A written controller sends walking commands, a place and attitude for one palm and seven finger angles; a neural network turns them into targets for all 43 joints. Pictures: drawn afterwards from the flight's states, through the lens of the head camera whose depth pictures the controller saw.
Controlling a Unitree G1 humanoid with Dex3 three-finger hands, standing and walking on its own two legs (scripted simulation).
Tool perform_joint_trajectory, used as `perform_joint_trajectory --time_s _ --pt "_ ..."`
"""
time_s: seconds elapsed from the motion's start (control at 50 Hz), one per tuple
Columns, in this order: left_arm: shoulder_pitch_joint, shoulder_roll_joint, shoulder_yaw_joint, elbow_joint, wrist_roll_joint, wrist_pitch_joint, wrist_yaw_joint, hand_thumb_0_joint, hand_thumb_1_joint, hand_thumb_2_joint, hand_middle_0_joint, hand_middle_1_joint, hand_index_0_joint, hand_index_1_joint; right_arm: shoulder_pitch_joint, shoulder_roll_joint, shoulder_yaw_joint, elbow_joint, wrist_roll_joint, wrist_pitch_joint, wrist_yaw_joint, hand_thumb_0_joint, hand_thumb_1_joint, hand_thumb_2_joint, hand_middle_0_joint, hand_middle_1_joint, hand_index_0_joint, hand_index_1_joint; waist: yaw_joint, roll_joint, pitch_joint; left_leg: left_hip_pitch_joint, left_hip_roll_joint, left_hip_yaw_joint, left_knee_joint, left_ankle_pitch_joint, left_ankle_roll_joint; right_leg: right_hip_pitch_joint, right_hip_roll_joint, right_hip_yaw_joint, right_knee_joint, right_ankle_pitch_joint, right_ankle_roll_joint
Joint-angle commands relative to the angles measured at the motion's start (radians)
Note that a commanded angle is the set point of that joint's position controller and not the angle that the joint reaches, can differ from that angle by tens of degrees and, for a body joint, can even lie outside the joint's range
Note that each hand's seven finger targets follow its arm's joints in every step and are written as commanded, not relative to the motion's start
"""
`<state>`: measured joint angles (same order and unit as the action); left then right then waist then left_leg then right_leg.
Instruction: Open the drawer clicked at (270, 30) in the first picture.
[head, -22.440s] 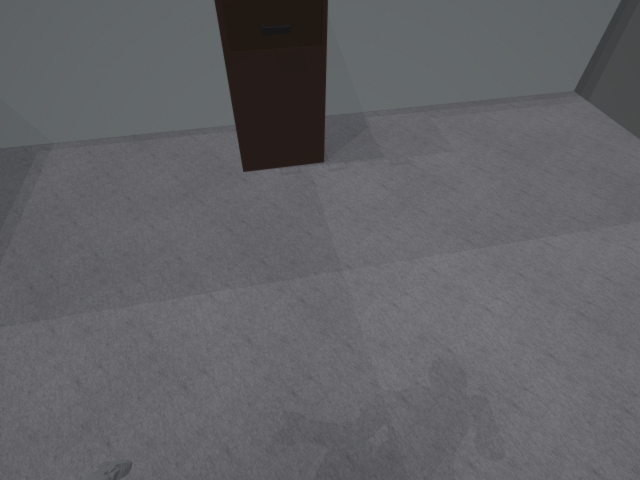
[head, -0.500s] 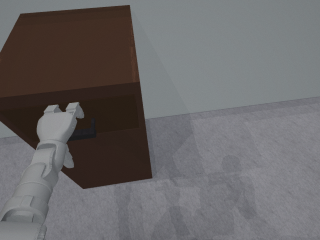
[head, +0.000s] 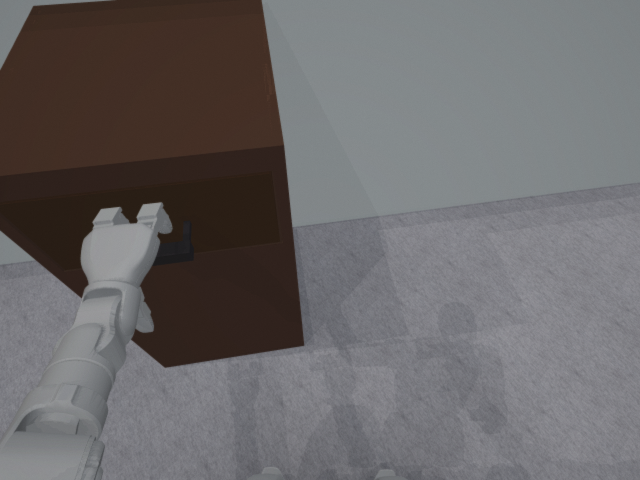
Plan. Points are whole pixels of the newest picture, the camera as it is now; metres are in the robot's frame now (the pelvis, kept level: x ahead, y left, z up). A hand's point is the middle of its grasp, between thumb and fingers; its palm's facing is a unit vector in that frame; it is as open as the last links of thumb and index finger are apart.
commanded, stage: lower the fingers behind the handle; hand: left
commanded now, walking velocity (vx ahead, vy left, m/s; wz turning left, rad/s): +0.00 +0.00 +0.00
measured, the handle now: (156, 243) +0.45 +0.27 -0.04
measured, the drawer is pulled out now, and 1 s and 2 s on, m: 0.00 0.00 0.00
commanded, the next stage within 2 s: lift the fingers back up to retry in 1.16 s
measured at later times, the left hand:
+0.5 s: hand (143, 271) +0.40 +0.27 -0.03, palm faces -0.03 -0.01 -1.00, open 13.8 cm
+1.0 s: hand (145, 275) +0.40 +0.27 -0.04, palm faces -0.01 +0.01 -1.00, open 13.8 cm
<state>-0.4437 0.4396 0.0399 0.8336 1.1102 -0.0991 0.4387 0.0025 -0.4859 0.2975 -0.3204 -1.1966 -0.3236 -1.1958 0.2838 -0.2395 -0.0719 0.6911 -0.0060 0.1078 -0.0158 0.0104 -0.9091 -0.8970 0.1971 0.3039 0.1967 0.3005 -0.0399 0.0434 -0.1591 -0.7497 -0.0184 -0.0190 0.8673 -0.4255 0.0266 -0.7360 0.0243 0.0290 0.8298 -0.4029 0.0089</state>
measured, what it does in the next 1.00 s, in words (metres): stands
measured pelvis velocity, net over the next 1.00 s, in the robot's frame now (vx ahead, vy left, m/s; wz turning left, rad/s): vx -0.02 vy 0.00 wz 0.00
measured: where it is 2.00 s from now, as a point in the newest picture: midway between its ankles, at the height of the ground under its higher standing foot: outside the picture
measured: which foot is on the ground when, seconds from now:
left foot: down 0.00-1.00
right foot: down 0.00-1.00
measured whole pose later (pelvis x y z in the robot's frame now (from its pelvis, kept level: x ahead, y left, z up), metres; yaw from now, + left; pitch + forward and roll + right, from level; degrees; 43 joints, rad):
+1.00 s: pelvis -0.02 +0.00 -0.03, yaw +0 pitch +22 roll -1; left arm -0.58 0.47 0.01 0.96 1.10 -0.05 0.47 0.00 -0.49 0.30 -0.21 -1.28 -0.32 -1.20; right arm 0.29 -0.25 -0.05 0.69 -0.01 0.11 -0.01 0.01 -0.91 -0.90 0.20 0.30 0.20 0.30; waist -0.05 0.05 -0.20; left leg -0.96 -0.01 -0.02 1.04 -0.46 0.02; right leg -0.95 0.03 0.02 1.00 -0.44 0.01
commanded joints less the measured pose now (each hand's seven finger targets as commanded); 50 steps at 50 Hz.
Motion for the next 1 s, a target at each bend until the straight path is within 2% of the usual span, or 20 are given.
perform_joint_trajectory --time_s 0.0,0.04,0.08,0.12,0.2,0.28,0.32,0.34,0.36,0.38,0.4,0.44,0.46,0.48,0.54,0.58,0.66,0.74,0.8,0.98 --pt "-0.394 0.237 0.062 -0.164 -0.009 0.035 0.075 0.0 -0.5 0.3 -0.3 -1.2 -0.3 -1.2 0.068 -0.151 -0.05 -0.074 -0.007 -0.031 0.002 0.0 -0.9 -0.9 0.2 0.3 0.2 0.3 -0.013 0.032 -0.366 0.237 0.0 0.016 -0.073 0.404 0.006 0.112 0.037 -0.062 -0.058 0.313 -0.055" --pt "-0.376 0.259 0.079 -0.123 -0.021 0.054 0.072 0.0 -0.5 0.3 -0.3 -1.2 -0.3 -1.2 0.069 -0.16 -0.046 -0.065 -0.011 -0.026 0.001 0.0 -0.9 -0.9 0.2 0.3 0.2 0.3 -0.011 0.018 -0.362 0.217 -0.003 0.017 -0.068 0.39 0.009 0.123 0.037 -0.059 -0.056 0.313 -0.055" --pt "-0.4 0.238 0.051 -0.1 -0.021 0.059 0.062 0.0 -0.5 0.3 -0.3 -1.2 -0.3 -1.2 0.077 -0.158 -0.047 -0.064 -0.007 -0.026 -0.004 0.0 -0.9 -0.9 0.2 0.3 0.2 0.3 -0.027 -0.007 -0.348 0.206 -0.002 0.018 -0.065 0.365 0.013 0.112 0.036 -0.057 -0.059 0.301 -0.051" --pt "-0.44 0.25 0.045 -0.097 -0.013 0.057 0.056 0.0 -0.5 0.3 -0.3 -1.2 -0.3 -1.2 0.079 -0.16 -0.046 -0.058 -0.008 -0.027 -0.009 0.0 -0.9 -0.9 0.2 0.3 0.2 0.3 -0.034 0.009 -0.352 0.206 0.0 0.013 -0.062 0.351 0.012 0.091 0.035 -0.057 -0.056 0.281 -0.051" --pt "-0.412 0.255 0.055 -0.096 -0.017 0.035 0.045 0.0 -0.5 0.3 -0.3 -1.2 -0.3 -1.2 0.085 -0.155 -0.044 -0.056 -0.012 -0.026 -0.011 0.0 -0.9 -0.9 0.2 0.3 0.2 0.3 -0.02 0.032 -0.399 0.214 0.001 0.016 -0.044 0.379 0.013 0.091 0.037 -0.054 -0.041 0.303 -0.052" --pt "-0.328 0.225 0.049 -0.053 -0.023 0.032 0.034 0.0 -0.5 0.3 -0.3 -1.2 -0.3 -1.2 0.089 -0.156 -0.045 -0.058 -0.013 -0.023 -0.005 0.0 -0.9 -0.9 0.2 0.3 0.2 0.3 -0.01 0.009 -0.356 0.173 0.003 0.02 -0.034 0.377 0.011 0.078 0.038 -0.058 -0.03 0.308 -0.054" --pt "-0.328 0.203 0.031 -0.031 -0.022 0.03 0.036 0.0 -0.5 0.3 -0.3 -1.2 -0.3 -1.2 0.091 -0.155 -0.044 -0.057 -0.011 -0.023 -0.004 0.0 -0.9 -0.9 0.2 0.3 0.2 0.3 -0.02 -0.005 -0.326 0.15 0.004 0.022 -0.03 0.359 0.013 0.062 0.039 -0.059 -0.032 0.3 -0.053" --pt "-0.337 0.233 0.059 -0.039 -0.025 0.025 0.037 0.0 -0.5 0.3 -0.3 -1.2 -0.3 -1.2 0.089 -0.159 -0.044 -0.052 -0.013 -0.022 -0.003 0.0 -0.9 -0.9 0.2 0.3 0.2 0.3 -0.017 -0.012 -0.328 0.138 0.005 0.019 -0.026 0.365 0.014 0.068 0.037 -0.057 -0.025 0.306 -0.054" --pt "-0.34 0.23 0.049 -0.045 -0.013 0.024 0.04 0.0 -0.5 0.3 -0.3 -1.2 -0.3 -1.2 0.09 -0.156 -0.043 -0.059 -0.011 -0.019 -0.004 0.0 -0.9 -0.9 0.2 0.3 0.2 0.3 -0.015 -0.001 -0.35 0.14 0.002 0.019 -0.025 0.36 0.012 0.063 0.037 -0.055 -0.019 0.301 -0.052" --pt "-0.327 0.195 0.024 -0.021 -0.021 0.03 0.04 0.0 -0.5 0.3 -0.3 -1.2 -0.3 -1.2 0.094 -0.155 -0.045 -0.058 -0.012 -0.021 -0.002 0.0 -0.9 -0.9 0.2 0.3 0.2 0.3 -0.022 0.0 -0.327 0.133 0.002 0.025 -0.02 0.344 0.014 0.054 0.039 -0.056 -0.022 0.293 -0.053" --pt "-0.35 0.226 0.046 -0.035 -0.015 0.026 0.044 0.0 -0.5 0.3 -0.3 -1.2 -0.3 -1.2 0.094 -0.157 -0.046 -0.054 -0.011 -0.022 -0.002 0.0 -0.9 -0.9 0.2 0.3 0.2 0.3 -0.022 -0.013 -0.338 0.125 0.004 0.021 -0.017 0.338 0.014 0.047 0.036 -0.055 -0.02 0.286 -0.051" --pt "-0.307 0.226 0.057 -0.004 -0.022 0.035 0.045 0.0 -0.5 0.3 -0.3 -1.2 -0.3 -1.2 0.091 -0.162 -0.043 -0.054 -0.014 -0.019 0.001 0.0 -0.9 -0.9 0.2 0.3 0.2 0.3 -0.013 -0.016 -0.328 0.109 0.002 0.02 -0.014 0.339 0.014 0.047 0.037 -0.057 -0.012 0.285 -0.055" --pt "-0.33 0.205 0.033 0.0 -0.016 0.035 0.046 0.0 -0.5 0.3 -0.3 -1.2 -0.3 -1.2 0.098 -0.157 -0.045 -0.054 -0.011 -0.019 0.0 0.0 -0.9 -0.9 0.2 0.3 0.2 0.3 -0.028 -0.039 -0.334 0.101 0.002 0.021 -0.008 0.33 0.016 0.04 0.037 -0.055 -0.009 0.287 -0.05" --pt "-0.313 0.195 0.03 0.007 -0.024 0.036 0.045 0.0 -0.5 0.3 -0.3 -1.2 -0.3 -1.2 0.098 -0.158 -0.046 -0.055 -0.012 -0.022 0.002 0.0 -0.9 -0.9 0.2 0.3 0.2 0.3 -0.023 -0.025 -0.319 0.093 0.001 0.028 -0.003 0.312 0.017 0.035 0.036 -0.053 -0.012 0.275 -0.05" --pt "-0.327 0.23 0.05 0.03 -0.025 0.045 0.042 0.0 -0.5 0.3 -0.3 -1.2 -0.3 -1.2 0.097 -0.165 -0.041 -0.052 -0.012 -0.019 0.002 0.0 -0.9 -0.9 0.2 0.3 0.2 0.3 -0.024 -0.047 -0.314 0.057 -0.001 0.022 0.004 0.291 0.018 0.034 0.034 -0.052 -0.002 0.264 -0.051" --pt "-0.321 0.201 0.024 0.046 -0.019 0.049 0.043 0.0 -0.5 0.3 -0.3 -1.2 -0.3 -1.2 0.101 -0.161 -0.043 -0.055 -0.01 -0.02 0.002 0.0 -0.9 -0.9 0.2 0.3 0.2 0.3 -0.029 -0.039 -0.315 0.059 -0.003 0.028 0.015 0.282 0.019 0.014 0.035 -0.052 0.001 0.254 -0.049" --pt "-0.325 0.207 0.021 0.052 -0.021 0.054 0.034 0.0 -0.5 0.3 -0.3 -1.2 -0.3 -1.2 0.1 -0.159 -0.038 -0.061 -0.009 -0.02 0.001 0.0 -0.9 -0.9 0.2 0.3 0.2 0.3 -0.024 -0.026 -0.338 0.034 -0.007 0.029 0.028 0.268 0.019 0.009 0.033 -0.047 0.015 0.25 -0.048" --pt "-0.291 0.187 0.015 0.093 -0.035 0.06 0.022 0.0 -0.5 0.3 -0.3 -1.2 -0.3 -1.2 0.099 -0.162 -0.035 -0.063 -0.01 -0.021 0.004 0.0 -0.9 -0.9 0.2 0.3 0.2 0.3 -0.027 -0.068 -0.305 -0.004 -0.007 0.026 0.04 0.241 0.021 -0.007 0.034 -0.051 0.021 0.23 -0.049" --pt "-0.334 0.224 0.024 0.069 -0.027 0.058 0.021 0.0 -0.5 0.3 -0.3 -1.2 -0.3 -1.2 0.094 -0.163 -0.031 -0.073 -0.005 -0.022 -0.002 0.0 -0.9 -0.9 0.2 0.3 0.2 0.3 -0.03 -0.062 -0.309 -0.017 -0.009 0.028 0.041 0.194 0.023 -0.019 0.031 -0.045 0.016 0.185 -0.044" --pt "-0.367 0.224 0.011 0.076 -0.034 0.062 0.014 0.0 -0.5 0.3 -0.3 -1.2 -0.3 -1.2 0.105 -0.164 -0.026 -0.072 -0.003 -0.028 -0.009 0.0 -0.9 -0.9 0.2 0.3 0.2 0.3 -0.036 -0.037 -0.311 -0.019 -0.007 0.025 0.045 0.167 0.024 -0.042 0.031 -0.046 0.021 0.143 -0.044"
